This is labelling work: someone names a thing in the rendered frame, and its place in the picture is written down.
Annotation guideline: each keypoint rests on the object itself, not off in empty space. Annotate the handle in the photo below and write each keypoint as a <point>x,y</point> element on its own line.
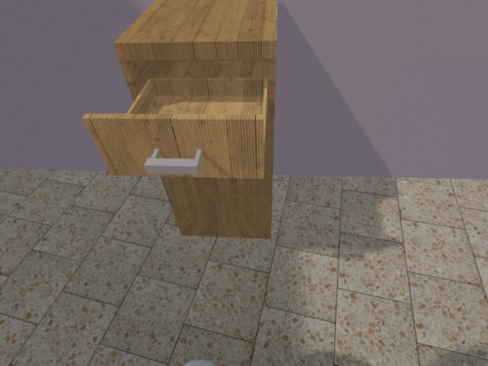
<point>173,166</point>

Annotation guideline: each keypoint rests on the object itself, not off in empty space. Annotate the drawer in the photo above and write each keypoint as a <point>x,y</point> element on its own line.
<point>225,117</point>

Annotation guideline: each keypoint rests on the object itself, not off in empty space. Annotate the cabinet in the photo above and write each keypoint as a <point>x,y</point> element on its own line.
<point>204,39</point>

